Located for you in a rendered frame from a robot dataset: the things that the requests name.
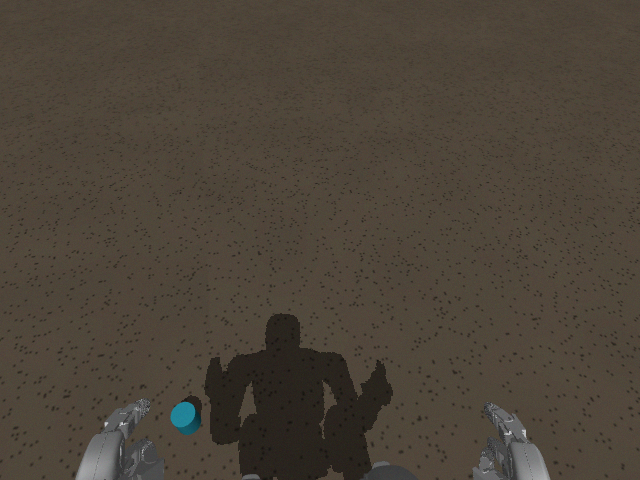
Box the left robot hand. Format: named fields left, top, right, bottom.
left=75, top=398, right=164, bottom=480

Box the right robot hand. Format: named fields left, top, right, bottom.
left=473, top=402, right=550, bottom=480

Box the tin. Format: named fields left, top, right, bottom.
left=171, top=402, right=201, bottom=435

